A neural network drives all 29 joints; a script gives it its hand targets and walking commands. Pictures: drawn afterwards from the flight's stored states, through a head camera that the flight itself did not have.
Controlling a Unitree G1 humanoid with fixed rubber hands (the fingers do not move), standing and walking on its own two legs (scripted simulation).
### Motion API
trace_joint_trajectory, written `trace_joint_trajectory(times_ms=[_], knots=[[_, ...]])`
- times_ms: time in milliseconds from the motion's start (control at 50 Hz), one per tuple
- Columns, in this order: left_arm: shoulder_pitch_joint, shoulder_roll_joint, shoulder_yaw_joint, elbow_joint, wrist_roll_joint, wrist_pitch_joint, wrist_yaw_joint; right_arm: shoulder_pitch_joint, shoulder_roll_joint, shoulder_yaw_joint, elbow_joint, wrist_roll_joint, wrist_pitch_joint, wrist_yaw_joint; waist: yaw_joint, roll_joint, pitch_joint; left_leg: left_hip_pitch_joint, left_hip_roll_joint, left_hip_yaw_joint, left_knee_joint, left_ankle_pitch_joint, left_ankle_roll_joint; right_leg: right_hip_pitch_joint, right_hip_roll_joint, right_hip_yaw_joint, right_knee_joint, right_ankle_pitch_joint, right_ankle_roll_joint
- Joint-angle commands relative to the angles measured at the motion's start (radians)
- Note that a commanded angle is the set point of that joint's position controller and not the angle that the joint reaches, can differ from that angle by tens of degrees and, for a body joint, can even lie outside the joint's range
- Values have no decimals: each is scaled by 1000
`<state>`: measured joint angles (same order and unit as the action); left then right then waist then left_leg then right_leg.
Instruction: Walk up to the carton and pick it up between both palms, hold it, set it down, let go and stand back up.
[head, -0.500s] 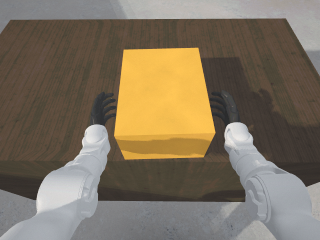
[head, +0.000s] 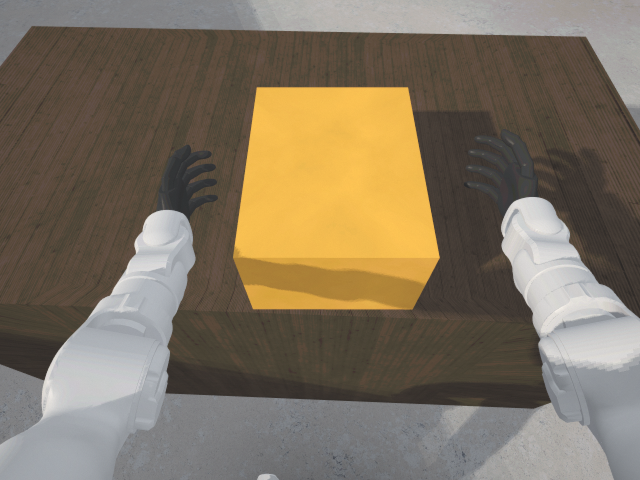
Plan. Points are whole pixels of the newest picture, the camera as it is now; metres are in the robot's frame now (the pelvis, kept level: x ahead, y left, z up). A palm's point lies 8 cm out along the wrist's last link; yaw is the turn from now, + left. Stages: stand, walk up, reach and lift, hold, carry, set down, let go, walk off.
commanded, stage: set down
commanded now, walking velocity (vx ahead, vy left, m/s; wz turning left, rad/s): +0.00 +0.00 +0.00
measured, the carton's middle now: (332, 195) +0.52 +0.03 +0.00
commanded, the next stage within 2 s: none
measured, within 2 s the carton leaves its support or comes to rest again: neither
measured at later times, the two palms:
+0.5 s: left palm (150, 190) +0.41 +0.23 +0.13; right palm (566, 184) +0.44 -0.21 +0.14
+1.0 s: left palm (140, 269) +0.34 +0.24 +0.07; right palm (543, 267) +0.37 -0.20 +0.08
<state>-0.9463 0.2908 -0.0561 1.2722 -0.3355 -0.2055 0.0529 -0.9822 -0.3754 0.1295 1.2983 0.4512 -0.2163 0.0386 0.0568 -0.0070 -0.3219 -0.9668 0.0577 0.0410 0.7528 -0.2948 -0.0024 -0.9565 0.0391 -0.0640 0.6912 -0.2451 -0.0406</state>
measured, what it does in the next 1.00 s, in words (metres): stands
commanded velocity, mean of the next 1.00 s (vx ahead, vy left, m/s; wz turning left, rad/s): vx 0.00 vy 0.00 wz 0.00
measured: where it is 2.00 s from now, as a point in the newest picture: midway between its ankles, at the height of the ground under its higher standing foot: outside the picture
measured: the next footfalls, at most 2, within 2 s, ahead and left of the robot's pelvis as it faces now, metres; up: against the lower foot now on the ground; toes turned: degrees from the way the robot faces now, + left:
none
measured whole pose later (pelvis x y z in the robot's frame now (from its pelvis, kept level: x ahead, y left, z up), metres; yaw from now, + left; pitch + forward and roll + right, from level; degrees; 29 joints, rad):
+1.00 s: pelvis -0.01 -0.01 +0.03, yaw +3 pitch +14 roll -1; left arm -0.46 0.29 0.02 0.76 -0.23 -0.06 0.02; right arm -0.49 -0.29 0.04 0.87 0.37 -0.16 -0.02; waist 0.01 -0.02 -0.19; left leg -0.56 0.03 0.00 0.52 -0.20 -0.01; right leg -0.55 0.03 -0.07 0.48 -0.18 -0.05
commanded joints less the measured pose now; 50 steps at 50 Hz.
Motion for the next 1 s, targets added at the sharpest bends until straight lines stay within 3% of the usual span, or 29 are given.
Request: trace_joint_trajectory(times_ms=[0,140,280,400,480,580,640,700,760,820,900,980], knots=[[-578,253,66,-310,17,-19,-6,-554,-244,-53,-280,-10,-38,-14,-11,-14,-912,495,-58,-16,-22,554,-54,582,14,30,8,675,114],[-565,280,92,-400,16,81,-11,-553,-258,-85,-403,-36,32,-37,-17,-32,-883,525,-63,-10,-85,496,-48,681,13,36,-35,663,113],[-556,276,70,-373,0,155,-17,-544,-232,-70,-412,-30,120,-37,-12,-60,-695,509,-58,-9,-175,371,-25,728,0,50,-104,522,105],[-402,232,62,-267,40,141,-43,-386,-174,1,-301,5,132,-31,5,-69,-456,481,-60,-12,-251,297,-9,791,-21,73,-167,414,98],[-398,238,59,-253,52,86,-43,-359,-155,5,-302,15,103,-33,9,-47,-390,459,-62,-13,-272,239,-6,770,-32,77,-193,304,92],[-520,251,15,-329,7,28,-7,-412,-165,-73,-394,-22,82,-34,-20,14,-480,464,-57,-17,-242,149,-17,649,-38,74,-192,142,70],[-520,241,2,-404,-7,20,6,-395,-176,-121,-448,-51,72,-39,-39,42,-576,503,-55,-23,-212,165,-26,623,-33,67,-170,158,59],[-441,239,27,-482,12,18,5,-322,-180,-152,-492,-77,57,-51,-45,62,-666,546,-62,-21,-186,244,-36,664,-27,64,-145,256,58],[-279,241,88,-578,64,24,-9,-195,-173,-153,-547,-78,24,-67,-36,73,-730,599,-74,-14,-179,384,-44,768,-18,65,-133,434,64],[-103,228,140,-657,116,44,-30,-54,-160,-138,-569,-69,-8,-78,-37,79,-679,638,-81,-17,-200,479,-49,850,-9,63,-145,549,66],[-4,206,142,-762,124,80,-31,23,-159,-162,-628,-79,-16,-70,-51,76,-525,703,-76,-27,-244,460,-51,801,4,44,-206,442,60],[58,167,103,-771,85,95,-21,71,-134,-160,-679,-85,3,-38,-56,14,-348,683,-70,-42,-288,339,-26,766,0,47,-253,284,50]])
